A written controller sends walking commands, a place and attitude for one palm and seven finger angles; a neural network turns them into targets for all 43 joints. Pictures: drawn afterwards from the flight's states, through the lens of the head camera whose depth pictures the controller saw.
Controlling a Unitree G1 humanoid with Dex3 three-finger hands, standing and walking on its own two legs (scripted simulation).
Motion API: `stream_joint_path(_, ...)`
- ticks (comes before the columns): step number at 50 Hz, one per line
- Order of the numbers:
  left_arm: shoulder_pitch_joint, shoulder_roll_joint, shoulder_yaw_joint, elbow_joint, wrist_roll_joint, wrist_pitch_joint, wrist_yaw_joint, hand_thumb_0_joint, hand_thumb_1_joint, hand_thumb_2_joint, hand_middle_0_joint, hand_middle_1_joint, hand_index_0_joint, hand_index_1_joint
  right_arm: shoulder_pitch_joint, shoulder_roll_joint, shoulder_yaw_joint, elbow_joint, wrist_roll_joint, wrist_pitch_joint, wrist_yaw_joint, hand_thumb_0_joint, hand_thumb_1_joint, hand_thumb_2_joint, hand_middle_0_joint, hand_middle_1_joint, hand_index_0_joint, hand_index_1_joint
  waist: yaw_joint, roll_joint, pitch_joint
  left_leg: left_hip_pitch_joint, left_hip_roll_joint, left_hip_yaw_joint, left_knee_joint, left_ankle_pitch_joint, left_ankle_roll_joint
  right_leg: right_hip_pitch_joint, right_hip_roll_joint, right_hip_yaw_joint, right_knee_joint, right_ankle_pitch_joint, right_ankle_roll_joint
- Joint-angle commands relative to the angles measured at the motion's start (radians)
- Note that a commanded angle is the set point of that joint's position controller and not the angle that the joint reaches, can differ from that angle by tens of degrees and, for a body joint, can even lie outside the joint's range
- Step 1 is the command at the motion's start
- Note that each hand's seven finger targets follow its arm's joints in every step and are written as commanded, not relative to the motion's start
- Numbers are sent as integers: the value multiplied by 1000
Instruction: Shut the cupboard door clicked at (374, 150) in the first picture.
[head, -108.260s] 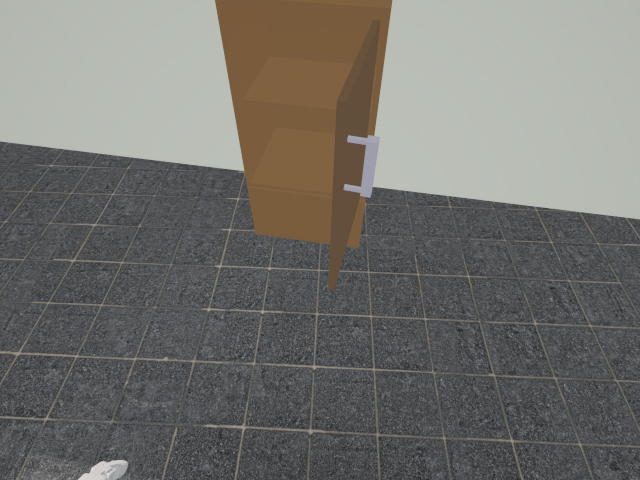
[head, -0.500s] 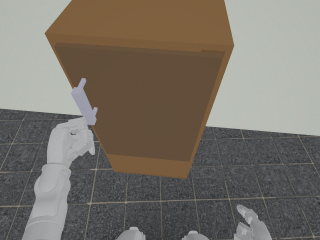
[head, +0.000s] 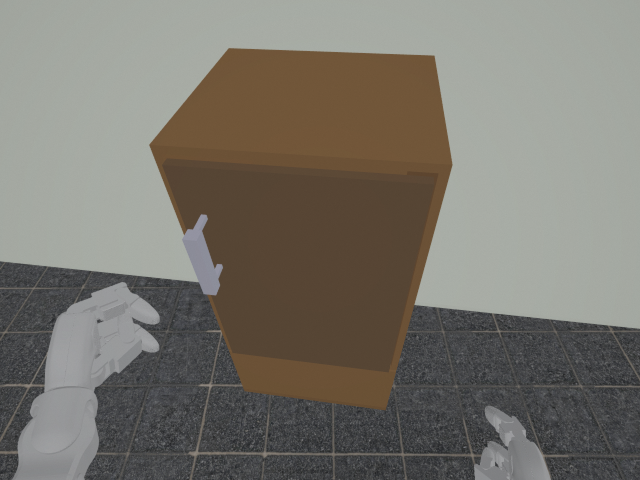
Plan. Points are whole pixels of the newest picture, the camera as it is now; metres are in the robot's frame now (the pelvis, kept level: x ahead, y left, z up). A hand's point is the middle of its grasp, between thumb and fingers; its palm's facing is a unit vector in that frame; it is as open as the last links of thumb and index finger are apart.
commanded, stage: draw the hand back to the body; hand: left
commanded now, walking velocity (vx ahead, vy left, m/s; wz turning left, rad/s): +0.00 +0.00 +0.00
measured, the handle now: (207, 255) +0.48 +0.24 -0.03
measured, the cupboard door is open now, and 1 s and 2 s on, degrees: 0 0 0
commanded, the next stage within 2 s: step back with the hand held close in 0.84 s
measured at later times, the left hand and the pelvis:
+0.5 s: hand (32, 330) +0.20 +0.27 +0.18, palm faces +0.46 -0.79 -0.41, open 6.4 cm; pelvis +0.02 +0.01 +0.02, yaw +0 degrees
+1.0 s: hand (42, 338) +0.20 +0.26 +0.18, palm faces +0.45 -0.80 -0.40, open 7.5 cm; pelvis +0.01 +0.00 +0.02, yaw +0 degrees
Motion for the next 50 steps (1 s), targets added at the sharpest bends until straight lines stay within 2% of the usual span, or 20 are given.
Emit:
stream_joint_path(1,-154,177,114,-270,19,-43,44,0,900,900,-805,-960,-805,-960,-130,-98,-32,-143,-6,-68,-8,0,-900,-900,200,300,200,300,14,3,-63,134,11,-20,-172,194,13,93,-11,11,-173,194,-13)
stream_joint_path(4,-130,169,116,-322,24,-40,45,0,900,900,-723,-870,-723,-870,-139,-95,-29,-132,-9,-85,-2,0,-900,-900,200,300,200,300,20,33,-50,182,14,-21,-208,234,11,128,-10,7,-198,224,-14)
stream_joint_path(7,-62,188,156,-344,24,-35,43,0,900,900,-640,-780,-640,-780,-142,-99,-32,-121,-16,-98,6,0,-900,-900,200,300,200,300,34,-8,-38,200,18,-24,-231,295,11,164,-5,3,-218,277,-12)
stream_joint_path(8,-56,168,143,-378,22,-34,40,0,900,900,-613,-750,-613,-750,-144,-92,-30,-124,-15,-99,9,0,-900,-900,200,300,200,300,32,13,-35,210,21,-24,-239,315,7,182,-10,0,-215,285,-14)
stream_joint_path(11,-18,189,186,-422,25,-36,39,0,900,900,-530,-660,-530,-660,-143,-91,-31,-116,-21,-103,18,0,-900,-900,200,300,200,300,40,-3,-40,228,22,-22,-253,351,5,203,-8,-6,-226,312,-12)
stream_joint_path(14,14,200,212,-479,23,-38,36,0,900,900,-447,-570,-447,-570,-150,-87,-33,-110,-22,-108,26,0,-900,-900,200,300,200,300,44,30,-42,243,25,-18,-260,389,2,225,-12,-1,-237,341,-11)
stream_joint_path(17,68,229,264,-506,22,-40,37,0,900,900,-365,-480,-365,-480,-153,-88,-38,-105,-26,-115,29,0,-900,-900,200,300,200,300,54,15,-40,248,26,-14,-259,424,4,237,-7,-3,-245,374,-8)
stream_joint_path(18,72,212,254,-526,20,-42,36,0,900,900,-337,-450,-337,-450,-150,-81,-36,-106,-25,-113,31,0,-900,-900,200,300,200,300,50,39,-43,255,26,-13,-261,438,1,244,-13,-4,-240,377,-9)
stream_joint_path(23,109,235,304,-573,15,-54,37,0,900,900,-200,-300,-200,-300,-154,-80,-40,-101,-24,-123,34,0,-900,-900,200,300,200,300,56,23,-28,249,27,-16,-272,413,-2,246,-10,-6,-248,356,-9)
stream_joint_path(27,128,184,269,-469,14,-41,29,0,900,900,-200,-300,-200,-300,-153,-91,-48,-91,-22,-111,33,0,-900,-900,200,300,200,300,44,-50,65,225,28,-10,-285,325,5,188,-5,-6,-280,298,-2)
stream_joint_path(29,89,191,263,-493,16,-47,31,0,900,900,-200,-300,-200,-300,-156,-91,-49,-94,-22,-104,31,0,-900,-900,200,300,200,300,45,-20,40,232,25,-10,-291,296,6,201,-11,-1,-276,266,-4)
stream_joint_path(32,85,229,295,-514,17,-56,36,0,900,900,-200,-300,-200,-300,-162,-93,-51,-94,-26,-112,25,0,-900,-900,200,300,200,300,55,-22,7,242,20,-9,-290,289,12,218,-9,3,-282,267,-3)
stream_joint_path(33,71,215,278,-543,18,-60,36,0,900,900,-200,-300,-200,-300,-166,-86,-48,-96,-23,-112,25,0,-900,-900,200,300,200,300,53,22,-15,252,18,-7,-290,296,11,233,-15,5,-272,271,-6)
stream_joint_path(35,72,228,288,-563,22,-68,41,0,900,900,-200,-300,-200,-300,-169,-82,-45,-94,-25,-122,24,0,-900,-900,200,300,200,300,57,38,-10,245,15,-10,-291,292,8,235,-12,2,-272,266,-8)
stream_joint_path(37,88,247,309,-559,22,-67,43,0,900,900,-200,-300,-200,-300,-172,-84,-46,-88,-26,-131,21,0,-900,-900,200,300,200,300,61,39,3,246,15,-7,-285,304,10,226,-8,8,-284,285,-7)
stream_joint_path(43,106,211,287,-509,14,-66,37,0,900,900,-200,-300,-200,-300,-166,-79,-45,-84,-23,-131,23,0,-900,-900,200,300,200,300,54,29,54,229,19,-5,-301,269,6,212,-10,8,-290,248,-5)
stream_joint_path(44,98,209,285,-516,14,-71,36,0,900,900,-200,-300,-200,-300,-166,-79,-47,-84,-23,-130,24,0,-900,-900,200,300,200,300,53,7,51,230,18,-4,-301,267,7,211,-9,7,-293,247,-4)
stream_joint_path(48,107,208,285,-519,14,-74,33,0,900,900,-200,-300,-200,-300,-164,-82,-51,-85,-23,-130,26,0,-900,-900,200,300,200,300,54,6,26,243,19,-1,-301,273,9,221,-9,9,-292,251,-2)
stream_joint_path(49,-17,318,390,-584,27,-118,44,0,900,900,-200,-300,-200,-300,-155,-115,-62,-111,-22,-108,29,0,-900,-900,200,300,200,300,15,4,58,164,37,-21,-244,197,29,157,-69,114,-348,271,-8)
stream_joint_path(50,76,262,348,-506,25,-128,42,0,900,900,-200,-300,-200,-300,-151,-106,-64,-89,-26,-94,27,0,-900,-900,200,300,200,300,6,-37,47,179,30,-29,-211,189,28,131,-99,134,-366,266,-20)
